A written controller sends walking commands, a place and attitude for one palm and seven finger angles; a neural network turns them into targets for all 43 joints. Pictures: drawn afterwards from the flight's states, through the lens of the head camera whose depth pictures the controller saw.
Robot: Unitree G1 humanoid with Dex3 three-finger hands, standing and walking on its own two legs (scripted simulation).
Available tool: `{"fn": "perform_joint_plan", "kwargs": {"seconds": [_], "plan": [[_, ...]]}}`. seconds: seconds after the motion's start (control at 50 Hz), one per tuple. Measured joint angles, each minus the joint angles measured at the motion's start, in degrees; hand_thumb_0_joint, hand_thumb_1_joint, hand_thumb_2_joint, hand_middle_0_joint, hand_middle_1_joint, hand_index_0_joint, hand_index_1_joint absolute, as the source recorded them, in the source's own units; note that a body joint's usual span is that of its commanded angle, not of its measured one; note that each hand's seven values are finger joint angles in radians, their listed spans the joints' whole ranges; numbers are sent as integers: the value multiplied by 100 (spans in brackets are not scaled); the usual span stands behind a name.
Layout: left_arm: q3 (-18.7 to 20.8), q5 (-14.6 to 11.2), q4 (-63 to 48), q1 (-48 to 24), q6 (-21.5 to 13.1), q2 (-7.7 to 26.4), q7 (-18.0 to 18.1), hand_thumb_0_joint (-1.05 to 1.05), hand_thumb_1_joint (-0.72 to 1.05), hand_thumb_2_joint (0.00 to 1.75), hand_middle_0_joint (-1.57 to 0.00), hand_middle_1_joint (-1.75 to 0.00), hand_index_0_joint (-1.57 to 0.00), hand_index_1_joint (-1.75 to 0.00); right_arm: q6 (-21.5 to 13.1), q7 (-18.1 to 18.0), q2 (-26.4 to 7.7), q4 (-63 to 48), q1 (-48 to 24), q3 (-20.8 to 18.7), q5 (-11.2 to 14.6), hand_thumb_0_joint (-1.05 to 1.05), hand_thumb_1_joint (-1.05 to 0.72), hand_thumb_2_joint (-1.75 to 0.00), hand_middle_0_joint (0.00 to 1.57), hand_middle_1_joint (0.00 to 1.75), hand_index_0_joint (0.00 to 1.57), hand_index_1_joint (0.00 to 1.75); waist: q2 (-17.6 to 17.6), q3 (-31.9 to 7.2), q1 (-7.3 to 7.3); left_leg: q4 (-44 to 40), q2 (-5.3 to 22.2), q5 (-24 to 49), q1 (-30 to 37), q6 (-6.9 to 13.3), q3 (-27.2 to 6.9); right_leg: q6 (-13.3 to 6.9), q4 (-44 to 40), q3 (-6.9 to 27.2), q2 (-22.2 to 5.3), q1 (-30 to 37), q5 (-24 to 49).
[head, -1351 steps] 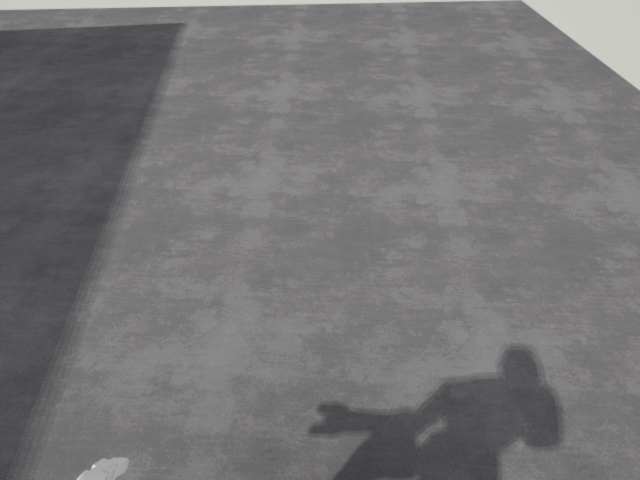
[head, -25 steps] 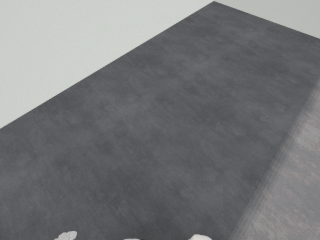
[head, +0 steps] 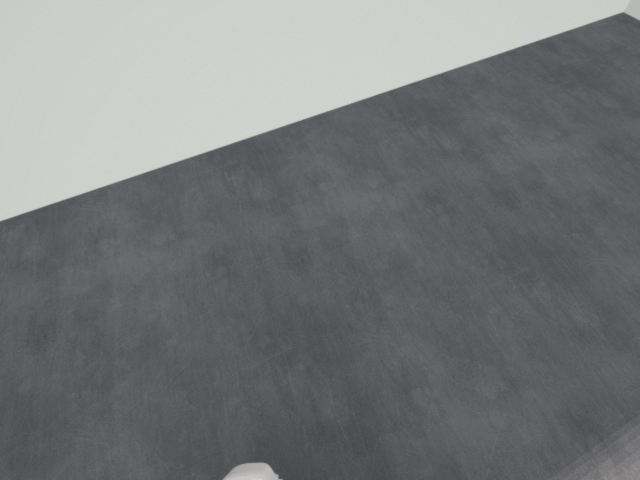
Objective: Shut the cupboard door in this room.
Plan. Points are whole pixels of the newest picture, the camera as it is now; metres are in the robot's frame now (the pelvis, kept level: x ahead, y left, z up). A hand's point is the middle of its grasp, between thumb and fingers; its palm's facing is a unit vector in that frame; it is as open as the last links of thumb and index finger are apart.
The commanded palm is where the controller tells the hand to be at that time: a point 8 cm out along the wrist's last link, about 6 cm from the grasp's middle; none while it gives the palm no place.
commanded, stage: walk to a spot facing it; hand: left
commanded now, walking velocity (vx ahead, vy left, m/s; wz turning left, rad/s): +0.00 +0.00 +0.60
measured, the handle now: out of the picture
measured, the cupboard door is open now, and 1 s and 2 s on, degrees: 72 72 72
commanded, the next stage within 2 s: none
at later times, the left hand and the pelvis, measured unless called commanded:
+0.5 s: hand out of the picture +0.08 +0.22 -0.15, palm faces +0.29 -0.91 -0.29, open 7.3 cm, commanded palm none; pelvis +0.04 -0.01 -0.01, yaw +18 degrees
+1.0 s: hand out of the picture -0.03 +0.19 -0.18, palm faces +0.63 -0.75 -0.20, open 7.3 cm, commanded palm none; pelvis +0.16 +0.10 -0.02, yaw +36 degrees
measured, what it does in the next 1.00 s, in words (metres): walks ahead, turning left: left foot, then right foot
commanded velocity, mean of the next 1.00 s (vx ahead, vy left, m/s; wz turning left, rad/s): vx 0.25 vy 0.00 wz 0.54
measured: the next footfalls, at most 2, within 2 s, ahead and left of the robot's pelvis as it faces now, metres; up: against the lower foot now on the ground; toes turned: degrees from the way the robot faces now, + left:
left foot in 0.06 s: +0.01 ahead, +0.14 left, +0.00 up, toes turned +7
right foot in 0.44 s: +0.11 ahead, -0.10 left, +0.00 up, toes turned +10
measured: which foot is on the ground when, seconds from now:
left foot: up 0.00-0.04, down 0.06-0.44, up 0.46-0.92, down 0.94-1.00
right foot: down 0.00-0.06, up 0.08-0.42, down 0.44-0.94, up 0.96-1.00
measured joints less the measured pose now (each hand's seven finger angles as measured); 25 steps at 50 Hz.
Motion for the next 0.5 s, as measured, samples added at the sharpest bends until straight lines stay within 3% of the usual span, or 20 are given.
{"fn": "perform_joint_plan", "kwargs": {"seconds": [0.04,0.06,0.08,0.12,0.2,0.32,0.42,0.44,0.5], "plan": [[60,-22,55,73,32,135,-5,0,91,90,-20,-30,-21,-30,-76,6,23,-90,-87,43,1,1,-91,-90,19,30,20,30,-64,-9,39,-880,-43,504,361,81,170,96,291,-125,-115,-84,-161],[95,-43,72,127,60,203,-15,0,91,90,-20,-30,-21,-30,-137,14,17,-152,-113,57,-12,1,-91,-90,19,30,20,30,-71,-48,50,-1230,-58,690,511,250,183,152,588,-141,-169,-215,-270],[133,-61,121,108,113,306,-20,0,91,90,-20,-30,-21,-30,-199,8,70,-184,-169,56,-17,1,-91,-90,19,30,20,30,-178,-21,63,-1155,-136,597,465,382,172,241,1060,56,-217,-408,-644],[175,-68,209,15,267,448,15,0,91,90,-20,-30,-21,-30,-296,-21,146,-252,-208,94,-4,0,-91,-90,19,30,20,30,-246,27,93,-1002,-187,496,417,500,68,376,2074,571,-41,-810,-1232],[218,-93,200,-208,317,519,-2,1,91,90,-19,-30,-20,-30,-323,-103,202,-289,-131,133,-23,0,-91,-90,20,30,20,30,-141,14,74,-1317,-218,719,558,496,-255,500,2982,1073,252,-1324,-923],[165,-87,-41,-448,237,425,-70,1,91,90,-19,-30,-20,-30,-285,-67,231,-238,56,146,-48,0,-91,-90,20,30,21,30,-44,-106,12,-1617,-352,908,678,460,-614,556,2283,1380,388,-1359,-574],[77,-66,-159,-447,84,254,-196,0,91,90,-19,-30,-20,-30,-249,-41,192,-171,334,95,-70,0,-91,-90,20,30,21,30,170,-310,-129,-1290,-383,677,583,322,-936,478,681,1195,618,-696,-371],[56,-53,-200,-400,0,229,-216,0,91,90,-19,-30,-20,-30,-241,-47,169,-159,416,77,-56,0,-91,-90,20,30,21,30,219,-367,-141,-1028,-397,516,476,319,-1012,399,241,1124,660,-494,-115],[-23,-31,-228,-260,-180,51,-166,0,91,90,-20,-30,-21,-30,-159,-37,84,2,545,0,-49,0,-91,-90,20,30,21,30,369,-390,-138,703,-402,-338,-160,351,-859,-71,362,808,625,-333,78]]}}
